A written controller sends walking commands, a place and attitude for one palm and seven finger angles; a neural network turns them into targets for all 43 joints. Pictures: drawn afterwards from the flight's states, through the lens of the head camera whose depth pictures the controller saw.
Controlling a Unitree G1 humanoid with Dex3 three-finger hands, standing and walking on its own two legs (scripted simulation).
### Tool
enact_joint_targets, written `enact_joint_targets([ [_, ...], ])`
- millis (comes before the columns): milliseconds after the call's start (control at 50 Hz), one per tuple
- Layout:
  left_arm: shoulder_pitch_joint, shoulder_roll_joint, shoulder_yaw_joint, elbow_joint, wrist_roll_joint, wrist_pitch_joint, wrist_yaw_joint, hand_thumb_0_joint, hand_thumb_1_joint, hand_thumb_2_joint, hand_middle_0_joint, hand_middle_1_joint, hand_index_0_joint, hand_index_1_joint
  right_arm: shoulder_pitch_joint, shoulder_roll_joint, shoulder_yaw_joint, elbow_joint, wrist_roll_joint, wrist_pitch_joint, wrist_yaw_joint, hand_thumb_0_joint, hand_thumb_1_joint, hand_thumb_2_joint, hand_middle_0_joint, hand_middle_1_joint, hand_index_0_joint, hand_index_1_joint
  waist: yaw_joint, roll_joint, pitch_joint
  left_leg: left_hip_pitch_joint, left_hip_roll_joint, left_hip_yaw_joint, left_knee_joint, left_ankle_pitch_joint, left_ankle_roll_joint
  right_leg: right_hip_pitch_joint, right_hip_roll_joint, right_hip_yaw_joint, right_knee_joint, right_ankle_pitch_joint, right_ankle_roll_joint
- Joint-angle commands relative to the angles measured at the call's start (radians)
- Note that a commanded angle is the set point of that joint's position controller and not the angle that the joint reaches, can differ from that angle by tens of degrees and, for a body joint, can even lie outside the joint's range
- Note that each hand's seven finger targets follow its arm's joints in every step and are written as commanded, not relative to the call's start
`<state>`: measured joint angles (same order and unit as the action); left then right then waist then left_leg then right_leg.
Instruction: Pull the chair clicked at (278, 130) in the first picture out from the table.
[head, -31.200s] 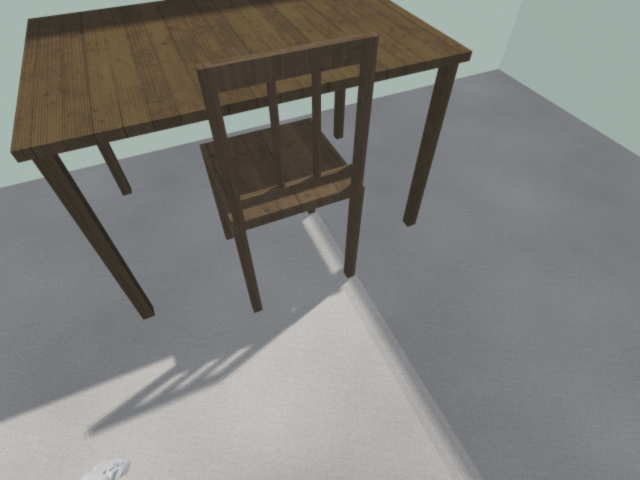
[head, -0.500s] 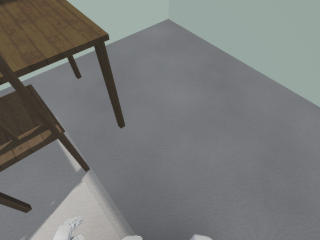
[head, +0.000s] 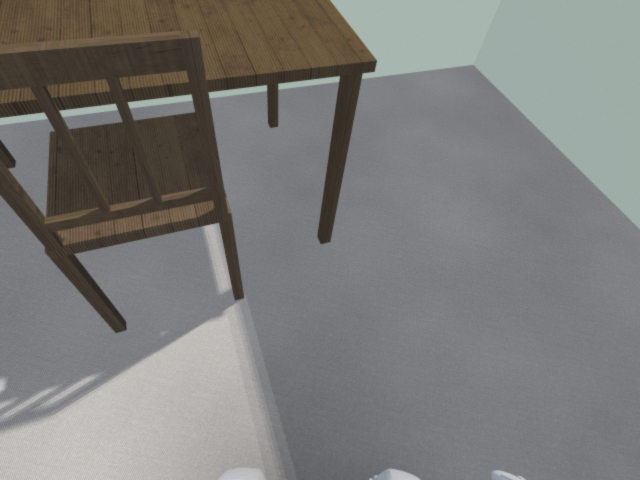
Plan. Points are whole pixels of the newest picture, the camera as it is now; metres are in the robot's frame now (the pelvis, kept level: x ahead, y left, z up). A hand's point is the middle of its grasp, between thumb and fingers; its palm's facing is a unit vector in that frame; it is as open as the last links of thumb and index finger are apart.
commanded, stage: turn to face it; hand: left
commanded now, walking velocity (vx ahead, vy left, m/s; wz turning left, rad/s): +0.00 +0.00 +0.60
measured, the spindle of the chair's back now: (76, 156) +0.60 +0.49 -0.06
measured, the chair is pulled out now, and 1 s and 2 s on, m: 0.00 0.00 0.00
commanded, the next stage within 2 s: take the last steps up to it in 0.54 s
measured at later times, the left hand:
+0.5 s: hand out of the picture +0.03 +0.20 -0.13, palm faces +0.25 -0.92 -0.30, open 7.4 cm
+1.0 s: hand out of the picture -0.08 +0.24 -0.16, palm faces +0.39 -0.90 -0.18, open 7.4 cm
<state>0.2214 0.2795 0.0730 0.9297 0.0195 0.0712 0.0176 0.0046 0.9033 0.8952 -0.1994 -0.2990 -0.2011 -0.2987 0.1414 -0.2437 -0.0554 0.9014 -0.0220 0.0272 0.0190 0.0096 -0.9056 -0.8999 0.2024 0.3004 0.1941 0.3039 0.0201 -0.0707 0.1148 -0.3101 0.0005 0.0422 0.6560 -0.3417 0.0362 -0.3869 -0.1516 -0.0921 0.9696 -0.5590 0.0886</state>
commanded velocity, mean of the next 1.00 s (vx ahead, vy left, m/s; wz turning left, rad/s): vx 0.11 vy -0.01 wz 0.25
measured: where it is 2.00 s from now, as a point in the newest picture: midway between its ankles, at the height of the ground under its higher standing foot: (271, 452)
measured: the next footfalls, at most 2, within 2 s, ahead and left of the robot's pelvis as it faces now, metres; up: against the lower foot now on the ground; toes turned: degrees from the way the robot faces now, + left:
right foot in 0.38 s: +0.05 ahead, -0.13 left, +0.00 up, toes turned +12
left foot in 0.76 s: -0.05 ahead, +0.13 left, +0.00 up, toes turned +21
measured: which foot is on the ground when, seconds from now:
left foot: down 0.00-0.38, up 0.40-0.74, down 0.76-1.00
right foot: up 0.00-0.36, down 0.38-0.76, up 0.78-1.00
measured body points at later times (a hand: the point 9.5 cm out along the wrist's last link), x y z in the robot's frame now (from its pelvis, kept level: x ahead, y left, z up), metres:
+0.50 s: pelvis -0.02 -0.02 +0.01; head +0.02 -0.04 +0.46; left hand +0.02 +0.25 -0.11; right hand +0.10 -0.26 -0.15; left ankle -0.04 +0.10 -0.66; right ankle +0.01 -0.14 -0.72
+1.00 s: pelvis -0.02 +0.05 +0.02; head -0.02 +0.08 +0.47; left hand -0.10 +0.29 -0.14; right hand +0.08 -0.16 -0.12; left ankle -0.09 +0.11 -0.72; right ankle +0.05 -0.08 -0.64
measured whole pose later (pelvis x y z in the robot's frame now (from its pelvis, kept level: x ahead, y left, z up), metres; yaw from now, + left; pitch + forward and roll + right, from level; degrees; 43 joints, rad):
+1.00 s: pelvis -0.02 +0.05 +0.02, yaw +21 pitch -1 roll -1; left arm 0.27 0.24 0.05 1.05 0.02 0.02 -0.02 0.01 0.91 0.90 -0.19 -0.30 -0.20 -0.30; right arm 0.32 -0.14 0.00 1.02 -0.02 -0.05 -0.02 0.01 -0.91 -0.90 0.20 0.30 0.20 0.30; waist 0.02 -0.04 0.04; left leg -0.06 -0.03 0.01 0.33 -0.25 0.05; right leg -0.50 -0.07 -0.05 1.04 -0.29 0.02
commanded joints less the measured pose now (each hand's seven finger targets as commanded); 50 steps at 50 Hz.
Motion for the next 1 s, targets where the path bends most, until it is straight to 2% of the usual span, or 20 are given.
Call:
enact_joint_targets([
  [0, -0.074, 0.067, 0.01, -0.107, -0.004, -0.034, -0.002, 0.0, 0.9, 0.9, -0.2, -0.3, -0.2, -0.3, 0.052, -0.2, -0.044, -0.044, -0.004, -0.008, -0.043, 0.0, -0.9, -0.9, 0.2, 0.3, 0.2, 0.3, -0.051, 0.285, -0.156, 0.202, 0.246, -0.277, -0.255, 0.65, 0.129, -0.176, 0.027, 0.091, 0.182, 0.088, -0.001],
  [80, -0.063, 0.067, 0.005, -0.095, -0.008, -0.031, -0.003, 0.0, 0.9, 0.9, -0.2, -0.3, -0.2, -0.3, 0.066, -0.195, -0.037, -0.046, -0.002, -0.011, -0.043, 0.0, -0.9, -0.9, 0.2, 0.3, 0.2, 0.3, -0.045, 0.196, -0.166, 0.211, 0.223, -0.303, -0.279, 0.57, 0.13, -0.136, 0.062, 0.089, 0.091, 0.134, 0.005],
  [180, -0.104, 0.061, -0.001, -0.119, -0.008, -0.032, 0.003, 0.0, 0.9, 0.9, -0.2, -0.3, -0.2, -0.3, 0.086, -0.2, -0.041, -0.039, -0.007, 0.0, -0.041, 0.0, -0.9, -0.9, 0.2, 0.3, 0.2, 0.3, -0.056, 0.219, -0.149, 0.195, 0.225, -0.405, -0.298, 0.453, 0.147, -0.097, 0.094, 0.098, -0.063, 0.109, 0.0],
  [280, -0.037, 0.056, -0.003, -0.108, -0.013, -0.041, 0.01, 0.0, 0.9, 0.9, -0.2, -0.3, -0.2, -0.3, 0.053, -0.191, -0.045, -0.047, -0.007, 0.009, -0.038, 0.0, -0.9, -0.9, 0.2, 0.3, 0.2, 0.3, -0.023, 0.224, -0.146, 0.07, 0.179, -0.455, -0.269, 0.418, 0.124, 0.115, 0.148, 0.084, -0.307, 0.192, -0.027],
  [320, 0.018, 0.066, 0.005, -0.093, -0.014, -0.052, 0.015, 0.0, 0.9, 0.9, -0.2, -0.3, -0.2, -0.3, 0.047, -0.169, -0.043, -0.051, 0.001, 0.011, -0.035, 0.0, -0.9, -0.9, 0.2, 0.3, 0.2, 0.3, 0.005, 0.187, -0.173, -0.014, 0.128, -0.436, -0.212, 0.322, 0.074, 0.278, 0.132, 0.085, -0.522, 0.334, -0.038],
  [340, 0.045, 0.111, 0.015, -0.091, -0.006, -0.063, 0.02, 0.0, 0.9, 0.9, -0.2, -0.3, -0.2, -0.3, 0.054, -0.128, -0.039, -0.052, 0.011, 0.008, -0.029, 0.0, -0.9, -0.9, 0.2, 0.3, 0.2, 0.3, 0.018, 0.073, -0.188, -0.123, 0.068, -0.37, -0.108, 0.175, 0.023, 0.391, 0.015, 0.199, -0.637, 0.329, -0.067],
  [360, 0.046, 0.185, 0.03, -0.095, 0.007, -0.07, 0.024, 0.0, 0.9, 0.9, -0.2, -0.3, -0.2, -0.3, 0.054, -0.071, -0.033, -0.068, 0.018, 0.005, -0.025, 0.0, -0.9, -0.9, 0.2, 0.3, 0.2, 0.3, 0.022, -0.193, -0.167, -0.265, -0.082, -0.16, 0.11, -0.114, -0.058, 0.418, -0.234, 0.475, -0.72, 0.371, -0.172],
  [380, 0.032, 0.197, 0.031, -0.108, 0.003, -0.066, 0.023, 0.0, 0.9, 0.9, -0.2, -0.3, -0.2, -0.3, 0.04, -0.122, -0.046, -0.074, 0.007, 0.013, -0.027, 0.0, -0.9, -0.9, 0.2, 0.3, 0.2, 0.3, 0.023, -0.136, -0.138, -0.229, -0.06, -0.144, 0.32, -0.249, -0.068, 0.27, -0.344, 0.512, -0.738, 0.47, -0.275],
  [400, -0.023, 0.165, 0.021, -0.121, 0.002, -0.065, 0.022, 0.0, 0.9, 0.9, -0.2, -0.3, -0.2, -0.3, 0.057, -0.109, -0.048, -0.065, 0.0, 0.017, -0.02, 0.0, -0.9, -0.9, 0.2, 0.3, 0.2, 0.3, -0.016, -0.04, -0.099, -0.225, -0.039, -0.152, 0.438, -0.205, -0.063, 0.201, -0.285, 0.404, -0.721, 0.478, -0.285],
  [420, -0.049, 0.119, 0.017, -0.118, -0.001, -0.074, 0.022, 0.0, 0.9, 0.9, -0.2, -0.3, -0.2, -0.3, 0.065, -0.104, -0.047, -0.036, -0.002, 0.025, -0.017, 0.0, -0.9, -0.9, 0.2, 0.3, 0.2, 0.3, -0.032, -0.116, -0.111, -0.23, -0.015, -0.161, 0.49, -0.152, -0.067, 0.194, -0.213, 0.365, -0.71, 0.494, -0.252],
  [480, -0.054, 0.083, 0.004, -0.112, -0.004, -0.079, 0.015, 0.0, 0.9, 0.9, -0.2, -0.3, -0.2, -0.3, 0.089, -0.098, -0.044, -0.004, 0.0, 0.03, -0.009, 0.0, -0.9, -0.9, 0.2, 0.3, 0.2, 0.3, -0.044, -0.131, -0.112, -0.216, 0.008, -0.104, 0.528, -0.039, -0.091, 0.229, -0.121, 0.169, -0.669, 0.596, -0.207],
  [620, 0.097, 0.134, 0.023, -0.039, 0.014, -0.078, 0.012, 0.0, 0.9, 0.9, -0.2, -0.3, -0.2, -0.3, -0.027, -0.054, -0.014, -0.009, 0.01, 0.015, -0.015, 0.0, -0.9, -0.9, 0.2, 0.3, 0.2, 0.3, 0.036, -0.144, -0.102, -0.106, 0.005, -0.026, 0.156, -0.149, -0.09, 0.294, -0.159, 0.168, -0.61, 0.737, -0.245],
  [700, 0.074, 0.128, 0.024, -0.01, 0.002, -0.074, -0.001, 0.0, 0.9, 0.9, -0.2, -0.3, -0.2, -0.3, 0.116, -0.045, -0.005, 0.048, 0.004, -0.023, -0.021, 0.0, -0.9, -0.9, 0.2, 0.3, 0.2, 0.3, -0.02, -0.125, -0.152, 0.185, -0.027, 0.029, -0.198, 0.054, -0.06, 0.178, -0.104, 0.124, -0.543, 0.385, -0.161],
  [720, 0.069, 0.088, 0.015, -0.014, -0.005, -0.07, -0.008, 0.0, 0.9, 0.9, -0.2, -0.3, -0.2, -0.3, 0.16, -0.088, -0.012, 0.062, 0.003, -0.036, -0.024, 0.0, -0.9, -0.9, 0.2, 0.3, 0.2, 0.3, -0.042, 0.009, -0.16, 0.317, 0.031, -0.053, -0.278, 0.051, -0.037, 0.049, -0.06, 0.08, -0.442, 0.207, -0.121],
  [740, 0.057, 0.019, 0.002, -0.038, -0.007, -0.067, -0.019, 0.0, 0.9, 0.9, -0.2, -0.3, -0.2, -0.3, 0.22, -0.178, -0.033, 0.071, -0.009, -0.043, -0.027, 0.0, -0.9, -0.9, 0.2, 0.3, 0.2, 0.3, -0.076, 0.317, -0.157, 0.388, 0.264, -0.371, -0.37, -0.032, 0.05, -0.153, 0.064, -0.034, -0.219, 0.014, -0.065],
  [760, -0.028, 0.0, -0.011, -0.071, 0.004, -0.072, -0.018, 0.0, 0.9, 0.9, -0.2, -0.3, -0.2, -0.3, 0.274, -0.225, -0.041, 0.072, -0.014, -0.036, -0.03, 0.0, -0.9, -0.9, 0.2, 0.3, 0.2, 0.3, -0.111, 0.385, -0.086, 0.32, 0.379, -0.523, -0.457, -0.019, 0.147, -0.258, 0.102, -0.025, -0.069, -0.085, -0.065],
  [780, -0.062, 0.02, -0.01, -0.085, 0.007, -0.077, -0.02, 0.0, 0.9, 0.9, -0.2, -0.3, -0.2, -0.3, 0.258, -0.223, -0.036, 0.067, -0.014, -0.029, -0.033, 0.0, -0.9, -0.9, 0.2, 0.3, 0.2, 0.3, -0.102, 0.277, -0.02, 0.232, 0.406, -0.512, -0.482, -0.098, 0.185, -0.269, 0.055, 0.035, 0.004, -0.03, -0.085],
  [800, -0.074, 0.003, -0.009, -0.051, 0.016, -0.076, -0.019, 0.0, 0.9, 0.9, -0.2, -0.3, -0.2, -0.3, 0.235, -0.162, -0.023, 0.078, -0.018, -0.04, -0.043, 0.0, -0.9, -0.9, 0.2, 0.3, 0.2, 0.3, -0.092, 0.33, -0.008, 0.219, 0.327, -0.463, -0.494, -0.039, 0.165, -0.276, 0.057, 0.065, 0.06, 0.046, -0.087],
  [880, 0.022, 0.003, -0.018, 0.045, 0.003, -0.087, -0.039, 0.0, 0.9, 0.9, -0.2, -0.3, -0.2, -0.3, 0.21, -0.075, 0.008, 0.082, -0.001, -0.077, -0.057, 0.0, -0.9, -0.9, 0.2, 0.3, 0.2, 0.3, -0.037, 0.191, -0.053, 0.289, 0.222, -0.233, -0.437, 0.388, 0.126, -0.224, 0.061, 0.056, 0.11, 0.26, -0.076],
  [980, -0.02, -0.004, -0.023, 0.047, 0.001, -0.079, -0.036, 0.0, 0.9, 0.9, -0.2, -0.3, -0.2, -0.3, 0.302, -0.054, 0.008, 0.134, 0.003, -0.089, -0.064, 0.0, -0.9, -0.9, 0.2, 0.3, 0.2, 0.3, -0.047, 0.166, -0.025, 0.335, 0.25, -0.218, -0.467, 0.417, 0.15, -0.28, 0.052, 0.059, 0.06, 0.302, -0.058],
])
